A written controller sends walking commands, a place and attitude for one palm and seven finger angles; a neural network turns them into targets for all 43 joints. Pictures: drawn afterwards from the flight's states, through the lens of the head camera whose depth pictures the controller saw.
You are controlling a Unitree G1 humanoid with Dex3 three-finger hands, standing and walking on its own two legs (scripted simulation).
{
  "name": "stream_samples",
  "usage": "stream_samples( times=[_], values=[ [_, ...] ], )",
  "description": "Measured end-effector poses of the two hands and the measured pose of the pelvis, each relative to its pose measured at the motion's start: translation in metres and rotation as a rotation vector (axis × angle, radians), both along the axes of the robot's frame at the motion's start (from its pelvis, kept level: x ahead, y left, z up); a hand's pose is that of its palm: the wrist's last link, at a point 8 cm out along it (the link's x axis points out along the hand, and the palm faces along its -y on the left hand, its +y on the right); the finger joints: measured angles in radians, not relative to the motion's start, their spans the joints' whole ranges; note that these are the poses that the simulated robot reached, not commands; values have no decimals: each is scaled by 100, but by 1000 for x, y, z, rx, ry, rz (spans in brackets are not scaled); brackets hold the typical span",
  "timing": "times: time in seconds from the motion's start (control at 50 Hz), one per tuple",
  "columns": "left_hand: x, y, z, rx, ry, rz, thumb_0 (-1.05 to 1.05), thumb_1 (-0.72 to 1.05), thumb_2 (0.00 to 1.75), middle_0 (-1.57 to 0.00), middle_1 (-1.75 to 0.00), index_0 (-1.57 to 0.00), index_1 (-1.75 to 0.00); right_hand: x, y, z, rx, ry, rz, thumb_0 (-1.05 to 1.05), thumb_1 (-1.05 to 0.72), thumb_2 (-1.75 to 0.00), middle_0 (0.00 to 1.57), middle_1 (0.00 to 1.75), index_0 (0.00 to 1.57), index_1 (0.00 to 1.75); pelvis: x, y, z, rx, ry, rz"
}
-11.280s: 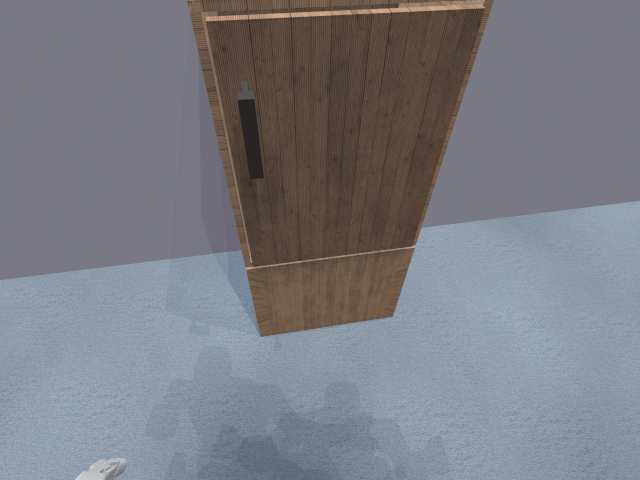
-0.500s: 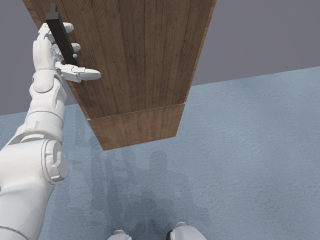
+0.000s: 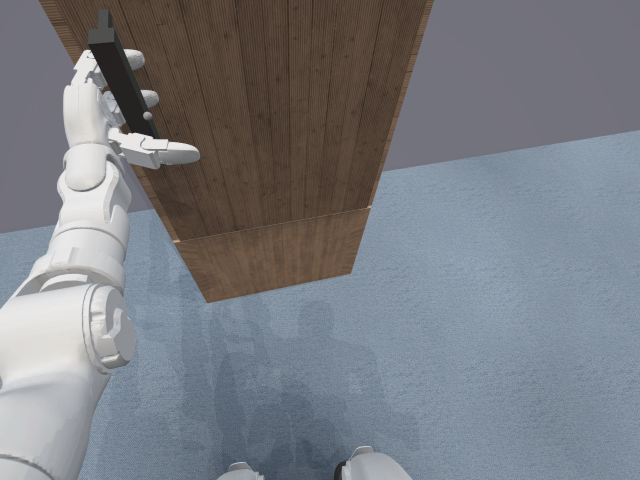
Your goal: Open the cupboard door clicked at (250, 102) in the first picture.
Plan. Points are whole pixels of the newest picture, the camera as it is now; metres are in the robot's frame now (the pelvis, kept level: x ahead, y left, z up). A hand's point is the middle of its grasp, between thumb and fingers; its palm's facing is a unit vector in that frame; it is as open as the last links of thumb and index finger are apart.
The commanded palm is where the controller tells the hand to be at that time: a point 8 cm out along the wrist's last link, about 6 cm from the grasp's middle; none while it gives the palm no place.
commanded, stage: close the thumb around the handle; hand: left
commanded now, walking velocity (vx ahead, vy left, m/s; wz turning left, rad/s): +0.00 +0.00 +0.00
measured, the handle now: (129, 85) +0.58 +0.19 +0.12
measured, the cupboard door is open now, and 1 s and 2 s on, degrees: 0 2 36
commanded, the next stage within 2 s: pull the door open along its arc in 0.66 s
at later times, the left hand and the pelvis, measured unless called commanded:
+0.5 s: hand (149, 115) +0.53 +0.16 +0.12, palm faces +0.14 -0.99 +0.00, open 6.8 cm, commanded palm +0.50 +0.20 +0.12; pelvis +0.01 +0.00 +0.00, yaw +0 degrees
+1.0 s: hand (151, 124) +0.52 +0.16 +0.12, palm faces +0.14 -0.99 +0.00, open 6.1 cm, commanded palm +0.46 +0.20 +0.12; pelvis +0.01 +0.00 +0.00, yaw -1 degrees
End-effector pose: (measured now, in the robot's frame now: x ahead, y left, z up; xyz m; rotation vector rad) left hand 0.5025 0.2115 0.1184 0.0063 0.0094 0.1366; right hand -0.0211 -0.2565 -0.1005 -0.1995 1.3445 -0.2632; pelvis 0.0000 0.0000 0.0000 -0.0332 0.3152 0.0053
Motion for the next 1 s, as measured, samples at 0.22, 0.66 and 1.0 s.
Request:
stream_samples(
  times=[0.22, 0.66, 1.0],
  values=[
    [0, 4, -2, -5, 9, -1, -1, -20, 43, -32, -123, -32, -123, 10, 3, 0, 1, -14, 5, 0, -91, -89, 20, 30, 20, 30, 4, 3, 0, -2, -1, -1],
    [-1, -2, 0, -7, 2, 6, 1, 68, 79, -36, -134, -36, -134, 4, 4, -1, 13, -3, -9, 0, -91, -89, 20, 30, 20, 30, 4, 1, 1, 0, -8, -4],
    [-14, -6, -1, -9, -13, 0, 1, 69, 75, -34, -135, -34, -135, 10, -2, 1, 13, -29, -20, 0, -91, -89, 20, 30, 20, 30, 7, -1, 4, 4, -19, -17]
  ],
)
